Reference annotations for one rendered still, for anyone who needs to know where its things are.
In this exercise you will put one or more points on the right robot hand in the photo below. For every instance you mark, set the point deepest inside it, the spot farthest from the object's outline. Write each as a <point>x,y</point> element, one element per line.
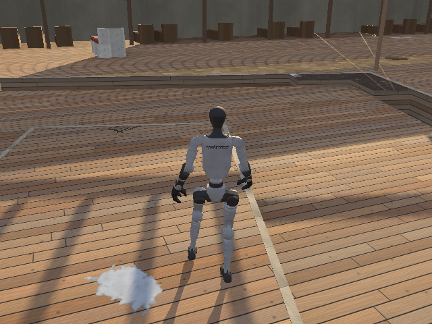
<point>249,184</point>

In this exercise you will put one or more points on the right robot forearm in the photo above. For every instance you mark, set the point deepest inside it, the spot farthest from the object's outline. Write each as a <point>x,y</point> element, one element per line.
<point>247,174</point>

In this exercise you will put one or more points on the robot left thigh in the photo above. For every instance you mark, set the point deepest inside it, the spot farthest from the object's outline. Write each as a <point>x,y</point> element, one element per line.
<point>199,197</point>

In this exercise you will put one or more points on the left robot forearm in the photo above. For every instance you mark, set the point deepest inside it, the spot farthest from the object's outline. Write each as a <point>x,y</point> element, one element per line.
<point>181,178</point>

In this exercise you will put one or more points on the robot left upper arm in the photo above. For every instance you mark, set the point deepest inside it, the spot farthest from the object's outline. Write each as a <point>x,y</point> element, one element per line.
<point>191,154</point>

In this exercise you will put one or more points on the robot right upper arm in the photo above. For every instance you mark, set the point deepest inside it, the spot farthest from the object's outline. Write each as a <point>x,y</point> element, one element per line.
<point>241,153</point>

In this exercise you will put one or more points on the left robot foot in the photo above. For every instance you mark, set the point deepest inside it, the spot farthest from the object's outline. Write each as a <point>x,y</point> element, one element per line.
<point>192,254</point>

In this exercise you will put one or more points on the left robot hand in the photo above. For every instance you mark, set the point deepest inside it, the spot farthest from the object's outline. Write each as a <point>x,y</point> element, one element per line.
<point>176,193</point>

